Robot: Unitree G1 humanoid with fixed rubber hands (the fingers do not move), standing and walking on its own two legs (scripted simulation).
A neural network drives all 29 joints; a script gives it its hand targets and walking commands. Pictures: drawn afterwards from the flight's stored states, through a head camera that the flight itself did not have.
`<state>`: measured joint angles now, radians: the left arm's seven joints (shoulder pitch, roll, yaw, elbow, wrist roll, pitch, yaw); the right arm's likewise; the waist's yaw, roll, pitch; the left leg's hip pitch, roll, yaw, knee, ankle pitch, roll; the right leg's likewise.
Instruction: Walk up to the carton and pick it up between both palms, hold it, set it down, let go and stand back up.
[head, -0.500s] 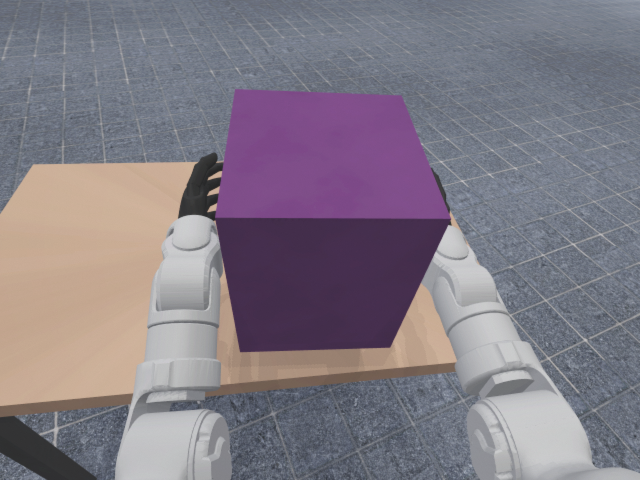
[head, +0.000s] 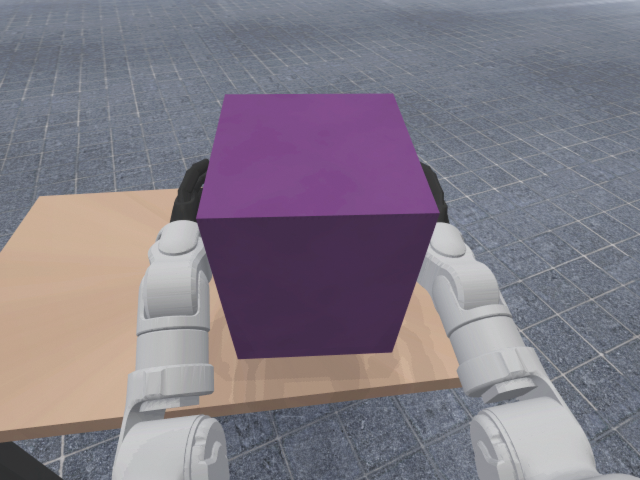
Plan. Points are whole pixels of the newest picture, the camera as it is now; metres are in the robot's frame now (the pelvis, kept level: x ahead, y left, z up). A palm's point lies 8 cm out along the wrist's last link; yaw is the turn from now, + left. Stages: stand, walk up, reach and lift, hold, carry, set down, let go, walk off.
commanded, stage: hold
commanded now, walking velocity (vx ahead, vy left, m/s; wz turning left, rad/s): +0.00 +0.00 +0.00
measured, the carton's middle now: (313, 230) +0.36 +0.01 +0.16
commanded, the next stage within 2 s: set down in 1.64 s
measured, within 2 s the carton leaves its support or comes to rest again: neither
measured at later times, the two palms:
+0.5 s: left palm (184, 224) +0.35 +0.16 +0.19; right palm (430, 225) +0.35 -0.13 +0.18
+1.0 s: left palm (179, 226) +0.35 +0.16 +0.19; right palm (428, 224) +0.34 -0.13 +0.18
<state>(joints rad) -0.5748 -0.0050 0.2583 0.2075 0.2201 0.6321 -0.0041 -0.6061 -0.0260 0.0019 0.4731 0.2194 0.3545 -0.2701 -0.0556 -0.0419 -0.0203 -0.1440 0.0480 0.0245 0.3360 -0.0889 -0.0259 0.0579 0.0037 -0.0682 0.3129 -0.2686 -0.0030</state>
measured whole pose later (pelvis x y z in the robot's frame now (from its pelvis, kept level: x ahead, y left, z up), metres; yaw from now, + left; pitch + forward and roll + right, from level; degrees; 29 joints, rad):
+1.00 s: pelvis -0.02 +0.01 +0.00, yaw +0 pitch -5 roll -1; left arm -0.60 -0.01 0.24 0.14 0.23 0.72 0.02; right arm -0.63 -0.04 -0.01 0.46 0.25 0.39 -0.26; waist -0.07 -0.05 -0.03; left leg -0.19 0.05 0.03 0.34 -0.07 -0.02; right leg 0.00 0.00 -0.06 0.33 -0.25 0.00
